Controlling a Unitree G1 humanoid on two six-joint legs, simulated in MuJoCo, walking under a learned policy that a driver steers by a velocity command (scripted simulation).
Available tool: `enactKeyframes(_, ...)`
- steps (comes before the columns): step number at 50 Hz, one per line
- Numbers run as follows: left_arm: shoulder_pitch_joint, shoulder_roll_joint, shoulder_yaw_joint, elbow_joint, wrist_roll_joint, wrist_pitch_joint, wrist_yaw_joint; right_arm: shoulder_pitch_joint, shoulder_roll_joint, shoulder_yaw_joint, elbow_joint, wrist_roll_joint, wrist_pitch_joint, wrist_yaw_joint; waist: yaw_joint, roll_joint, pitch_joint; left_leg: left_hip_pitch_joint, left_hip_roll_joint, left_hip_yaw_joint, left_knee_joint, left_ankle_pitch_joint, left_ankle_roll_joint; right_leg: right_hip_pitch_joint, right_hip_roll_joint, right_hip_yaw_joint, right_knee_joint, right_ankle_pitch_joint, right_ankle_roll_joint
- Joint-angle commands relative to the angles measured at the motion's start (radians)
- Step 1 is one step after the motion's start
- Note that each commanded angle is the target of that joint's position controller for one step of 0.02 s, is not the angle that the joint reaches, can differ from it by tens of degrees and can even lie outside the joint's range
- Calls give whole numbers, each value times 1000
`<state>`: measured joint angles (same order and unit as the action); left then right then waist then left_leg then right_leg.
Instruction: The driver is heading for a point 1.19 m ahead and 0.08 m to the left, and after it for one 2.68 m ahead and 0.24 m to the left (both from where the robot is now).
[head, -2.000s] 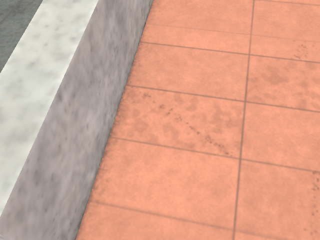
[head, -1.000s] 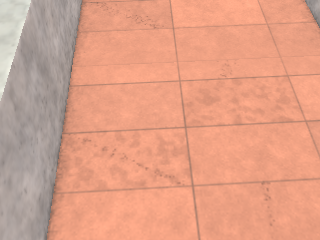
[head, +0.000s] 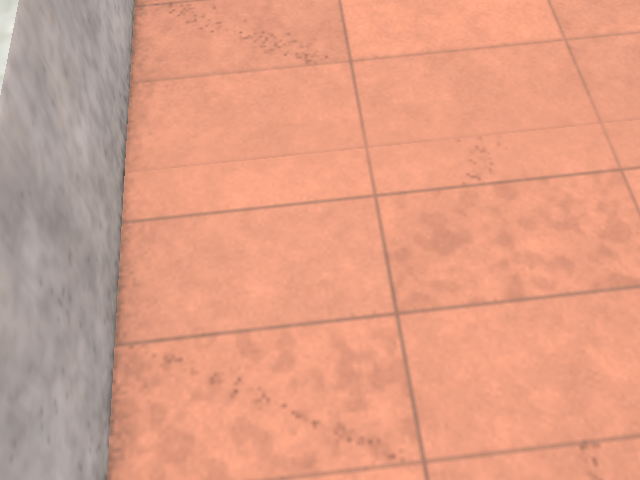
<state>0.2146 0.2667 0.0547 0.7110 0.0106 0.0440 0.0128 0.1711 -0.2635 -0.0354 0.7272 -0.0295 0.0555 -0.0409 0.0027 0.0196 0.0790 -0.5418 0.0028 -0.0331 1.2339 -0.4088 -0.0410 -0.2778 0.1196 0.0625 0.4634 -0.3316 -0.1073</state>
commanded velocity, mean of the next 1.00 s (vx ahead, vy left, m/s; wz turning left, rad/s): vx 0.28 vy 0.00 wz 0.11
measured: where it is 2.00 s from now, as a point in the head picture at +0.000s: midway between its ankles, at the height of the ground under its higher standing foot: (294, 293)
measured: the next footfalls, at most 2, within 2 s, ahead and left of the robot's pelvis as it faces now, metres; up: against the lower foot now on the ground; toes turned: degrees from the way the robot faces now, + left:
left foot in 0.44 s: +0.09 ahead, +0.13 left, +0.00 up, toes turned -10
right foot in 0.92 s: +0.40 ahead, -0.04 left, +0.05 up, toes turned +9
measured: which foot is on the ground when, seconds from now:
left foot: up 0.00-0.42, down 0.44-0.92, up 0.94-1.00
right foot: down 0.00-0.44, up 0.46-0.90, down 0.92-1.00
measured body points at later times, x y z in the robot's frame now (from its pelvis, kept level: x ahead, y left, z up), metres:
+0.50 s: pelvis +0.06 +0.06 +0.00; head +0.06 +0.08 +0.45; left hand +0.18 +0.29 -0.13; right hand +0.12 -0.22 -0.10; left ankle +0.05 +0.14 -0.74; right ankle +0.03 -0.06 -0.71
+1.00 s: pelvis +0.28 +0.03 +0.01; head +0.31 +0.04 +0.46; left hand +0.46 +0.28 -0.07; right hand +0.32 -0.23 -0.11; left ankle +0.09 +0.12 -0.62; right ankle +0.36 -0.05 -0.69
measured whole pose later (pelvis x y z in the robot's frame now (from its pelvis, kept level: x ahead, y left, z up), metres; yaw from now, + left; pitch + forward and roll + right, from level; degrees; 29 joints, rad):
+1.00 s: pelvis +0.28 +0.03 +0.01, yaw +10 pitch +2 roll -2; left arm 0.08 0.19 0.02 0.64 0.04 -0.05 0.01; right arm 0.45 -0.22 -0.07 0.83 -0.02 -0.05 0.00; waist -0.04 0.02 0.00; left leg -0.25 -0.09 -0.17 1.12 -0.42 0.09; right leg -0.50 0.06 -0.07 0.75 -0.45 -0.08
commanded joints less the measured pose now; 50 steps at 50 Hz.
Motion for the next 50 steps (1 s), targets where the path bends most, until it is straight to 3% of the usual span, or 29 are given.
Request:
enactKeyframes(1,17,144,40,-60,2,-23,-3,66,-72,-24,-50,4,8,5,-14,-81,-136,-49,-8,-1,18,46,-23,122,-235,251,-116,496,-111)
enactKeyframes(5,53,161,50,-69,7,-13,3,-14,-93,-29,-92,0,7,-6,21,-127,-127,-136,3,-24,-43,62,-34,166,-224,339,-143,297,-106)
enactKeyframes(11,83,141,44,-82,21,-14,8,-49,-89,-26,-101,5,-4,-10,48,-133,-151,-135,7,-21,-141,11,-11,234,-260,393,-132,315,-125)
enactKeyframes(14,98,125,41,-77,26,-7,3,-59,-86,-21,-106,-2,-12,11,55,-149,-148,-81,8,6,-228,-21,9,197,-244,418,-193,-73,-138)
enactKeyframes(17,105,116,38,-68,32,-9,-4,-49,-82,-18,-102,1,-20,27,54,-173,-103,47,-2,51,-381,-96,38,113,-251,411,-230,-256,-139)
enactKeyframes(19,90,124,40,-61,34,-16,-5,-5,-78,-19,-87,11,-23,27,27,-158,-74,203,-18,72,-512,-97,77,25,-269,391,-232,-285,-127)
enactKeyframes(21,51,108,34,-54,20,-19,-1,153,-44,-17,-21,15,-34,20,-63,-87,-50,488,-50,104,-779,62,123,-136,-230,303,-145,-301,-81)
enactKeyframes(22,74,60,21,-46,19,-28,3,217,-67,-20,11,10,-55,14,-68,24,-30,605,15,-61,-876,-43,120,-242,-161,196,30,-264,-32)
enactKeyframes(23,94,-28,-3,-64,32,-40,0,304,-134,-25,4,4,-69,13,-69,192,-87,663,293,-465,-1007,-359,160,-318,-69,0,344,-261,36)
enactKeyframes(24,80,33,12,-102,41,-54,-6,305,-249,-55,2,22,-64,23,-53,210,18,635,397,-771,-1131,-429,269,-530,-20,-86,429,-289,72)
enactKeyframes(25,-21,63,18,-118,39,-64,-8,268,-240,-68,9,12,-55,27,-67,190,114,533,388,-839,-1196,-594,346,-606,-74,-44,527,-235,75)
enactKeyframes(26,-90,106,28,-123,35,-73,-15,209,-176,-55,-5,20,-62,31,-53,83,136,492,318,-693,-1165,-481,327,-572,-108,-18,570,-123,89)
enactKeyframes(27,-86,91,24,-98,36,-81,-30,195,-139,-43,4,22,-69,34,-37,52,89,500,244,-557,-1143,-299,295,-525,-122,-22,569,-42,102)
enactKeyframes(28,-63,69,17,-79,36,-80,-40,217,-122,-42,19,22,-79,31,-29,58,54,515,182,-452,-1127,-130,266,-496,-129,-40,584,23,112)
enactKeyframes(30,-40,28,5,-65,49,-76,-53,253,-104,-44,45,22,-96,35,-16,78,-14,531,126,-361,-1083,81,254,-477,-119,-68,652,82,121)
enactKeyframes(32,-89,9,-5,-87,51,-72,-53,309,-91,-49,65,24,-99,32,-31,107,-35,541,123,-366,-1068,124,275,-532,-123,-80,682,81,135)
enactKeyframes(34,-155,16,-7,-111,50,-69,-54,365,-80,-52,76,19,-98,23,-57,115,-24,565,134,-387,-1071,169,291,-607,-131,-88,681,71,152)
enactKeyframes(37,-274,2,-20,-151,43,-70,-58,440,-72,-56,92,15,-95,11,-98,101,-13,615,142,-397,-1053,320,300,-676,-119,-118,620,34,162)
enactKeyframes(41,-376,-22,-39,-206,24,-74,-61,452,-83,-64,96,16,-94,0,-107,139,-27,603,155,-393,-1006,577,294,-572,-82,-141,477,-33,126)
enactKeyframes(42,-363,-21,-39,-211,17,-74,-56,429,-91,-66,93,16,-95,0,-86,149,-38,572,161,-384,-989,676,285,-487,-61,-152,436,-61,106)
enactKeyframes(43,-279,-17,-33,-193,7,-74,-45,363,-98,-66,76,18,-100,4,-25,154,-74,487,145,-347,-933,898,253,-291,-18,-170,375,-88,77)
enactKeyframes(44,-163,20,-14,-160,6,-76,-27,330,-120,-69,59,16,-108,14,33,148,-130,413,132,-344,-830,1079,218,-74,19,-166,345,-87,55)
enactKeyframes(45,-2,53,7,-128,4,-76,-11,274,-133,-69,47,28,-121,28,146,117,-225,351,105,-303,-640,1127,180,152,2,-137,252,-30,26)
enactKeyframes(46,160,130,40,-104,22,-87,14,239,-123,-71,15,30,-143,39,221,54,-337,203,45,-265,-361,883,148,410,-141,42,164,-160,-9)
enactKeyframes(47,252,213,55,-86,49,-101,19,320,38,-39,-30,50,-155,45,160,-233,-490,-31,-101,-198,-50,-48,125,624,-525,631,-37,-488,-110)
enactKeyframes(48,209,191,52,-64,23,-82,17,345,-27,-43,6,15,-147,50,126,-218,-396,-102,-96,-171,88,-50,124,471,-529,971,-259,-587,-143)
enactKeyframes(49,78,126,36,-65,35,-87,19,272,-18,-48,-8,-9,-134,45,47,-125,-148,-189,-55,-127,197,46,123,293,-500,836,-252,-556,-157)
enactKeyframes(50,23,59,24,-60,26,-99,13,214,-14,-42,-16,-24,-123,47,26,-12,-45,-191,-11,-82,196,113,125,170,-450,622,-226,-359,-150)
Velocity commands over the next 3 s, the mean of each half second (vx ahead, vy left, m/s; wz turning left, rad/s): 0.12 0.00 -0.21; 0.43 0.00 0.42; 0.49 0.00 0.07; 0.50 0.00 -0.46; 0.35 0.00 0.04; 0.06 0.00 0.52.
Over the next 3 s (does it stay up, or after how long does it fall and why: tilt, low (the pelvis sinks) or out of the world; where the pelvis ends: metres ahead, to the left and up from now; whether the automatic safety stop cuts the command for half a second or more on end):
stays up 1.22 0.00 0.18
